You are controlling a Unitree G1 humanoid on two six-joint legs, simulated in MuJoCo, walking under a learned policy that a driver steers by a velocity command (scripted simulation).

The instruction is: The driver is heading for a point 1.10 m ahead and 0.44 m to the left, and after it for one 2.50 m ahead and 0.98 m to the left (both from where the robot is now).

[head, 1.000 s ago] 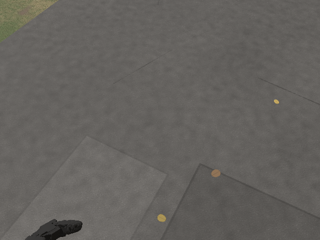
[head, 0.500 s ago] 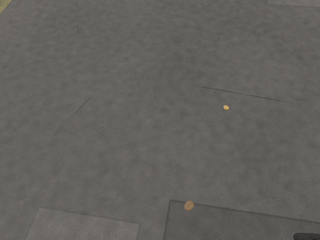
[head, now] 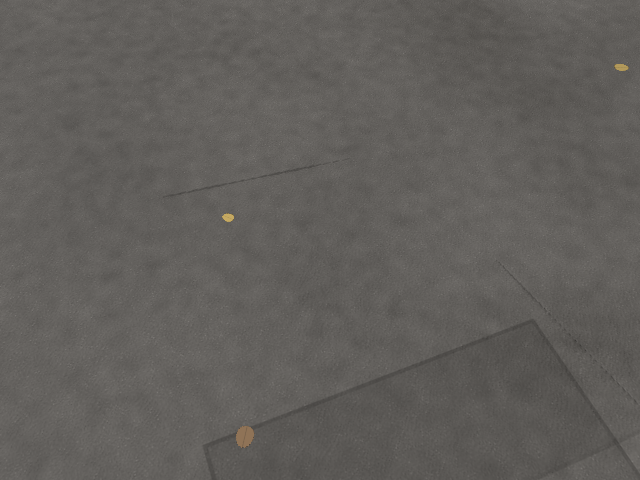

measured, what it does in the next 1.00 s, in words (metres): steps on the spot, turning left: right foot, then left foot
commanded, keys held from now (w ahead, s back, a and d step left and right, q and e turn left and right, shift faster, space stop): q+shift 1.00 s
